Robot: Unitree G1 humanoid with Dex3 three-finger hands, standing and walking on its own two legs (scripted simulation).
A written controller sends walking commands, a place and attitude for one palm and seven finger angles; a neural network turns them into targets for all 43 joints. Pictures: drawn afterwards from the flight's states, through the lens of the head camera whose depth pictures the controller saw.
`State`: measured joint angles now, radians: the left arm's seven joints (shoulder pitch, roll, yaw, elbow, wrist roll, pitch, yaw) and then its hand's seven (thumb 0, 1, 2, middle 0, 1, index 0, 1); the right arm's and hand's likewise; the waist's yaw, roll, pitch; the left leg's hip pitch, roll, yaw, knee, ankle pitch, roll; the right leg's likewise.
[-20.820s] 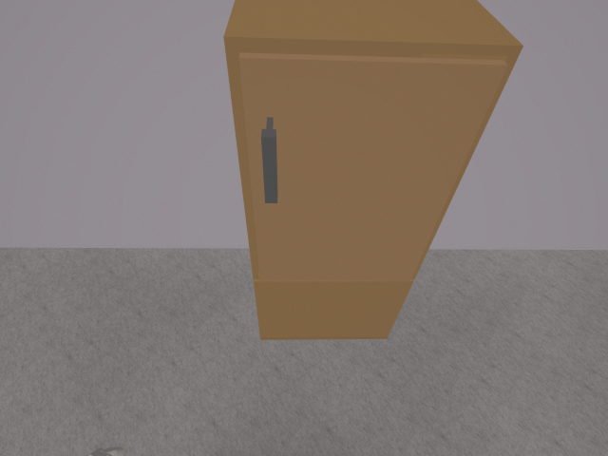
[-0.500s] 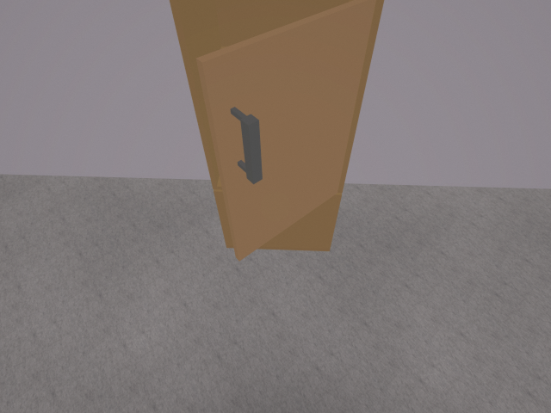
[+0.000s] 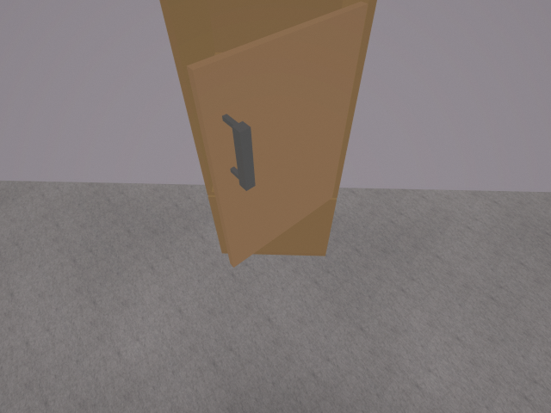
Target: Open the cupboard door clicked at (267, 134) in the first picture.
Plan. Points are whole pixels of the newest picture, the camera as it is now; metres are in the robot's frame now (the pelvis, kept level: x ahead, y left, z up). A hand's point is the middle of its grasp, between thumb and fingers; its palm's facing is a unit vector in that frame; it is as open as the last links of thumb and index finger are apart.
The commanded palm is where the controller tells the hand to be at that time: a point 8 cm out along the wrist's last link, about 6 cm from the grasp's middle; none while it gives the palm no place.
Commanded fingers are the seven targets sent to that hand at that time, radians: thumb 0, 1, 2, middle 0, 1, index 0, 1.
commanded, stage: walk to a spot facing it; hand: left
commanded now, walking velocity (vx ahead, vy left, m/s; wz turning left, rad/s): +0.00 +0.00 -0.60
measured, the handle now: (238, 153) +0.55 +0.11 +0.06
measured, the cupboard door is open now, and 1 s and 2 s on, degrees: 42 42 42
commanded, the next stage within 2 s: none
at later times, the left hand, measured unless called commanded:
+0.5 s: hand out of the picture +0.09 +0.16 -0.17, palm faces -0.18 -0.93 -0.32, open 7.4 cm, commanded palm none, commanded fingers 0.00 0.90 0.90 -0.20 -0.30 -0.20 -0.30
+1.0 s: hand (199, 400) +0.17 +0.15 -0.19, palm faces -0.46 -0.86 -0.22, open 7.4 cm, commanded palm none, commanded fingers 0.00 0.90 0.90 -0.20 -0.30 -0.20 -0.30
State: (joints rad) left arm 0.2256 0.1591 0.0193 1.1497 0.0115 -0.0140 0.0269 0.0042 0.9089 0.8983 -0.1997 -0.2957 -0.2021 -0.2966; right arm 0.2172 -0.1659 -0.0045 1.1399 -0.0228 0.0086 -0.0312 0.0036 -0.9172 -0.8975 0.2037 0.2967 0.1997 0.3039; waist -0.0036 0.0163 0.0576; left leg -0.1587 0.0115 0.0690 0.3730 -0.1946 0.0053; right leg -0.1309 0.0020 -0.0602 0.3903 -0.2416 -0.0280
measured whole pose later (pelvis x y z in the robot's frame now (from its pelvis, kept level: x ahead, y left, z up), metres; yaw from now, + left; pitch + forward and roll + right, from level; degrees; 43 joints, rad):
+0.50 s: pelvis -0.02 -0.04 -0.02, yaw -15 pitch +0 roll +2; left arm 0.18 0.21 0.09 0.96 0.03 0.02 0.00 0.00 0.91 0.90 -0.20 -0.30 -0.20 -0.30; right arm 0.15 -0.23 -0.07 0.98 -0.02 0.07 -0.02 0.00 -0.91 -0.90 0.21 0.30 0.20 0.30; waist 0.02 0.04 0.13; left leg -0.39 0.09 0.12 0.94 -0.52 -0.04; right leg -0.32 0.01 0.00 0.67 -0.36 -0.05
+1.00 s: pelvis +0.01 -0.01 -0.01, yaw -32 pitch +2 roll -1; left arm 0.18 0.27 0.11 0.92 0.03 0.06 -0.02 0.01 0.91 0.90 -0.20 -0.30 -0.20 -0.30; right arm 0.11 -0.18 -0.02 0.85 -0.03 0.02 -0.04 0.00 -0.91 -0.90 0.21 0.30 0.20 0.30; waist 0.04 -0.06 0.12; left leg -0.28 0.04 0.01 0.55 -0.30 -0.01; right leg -0.49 0.06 0.08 1.04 -0.49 0.04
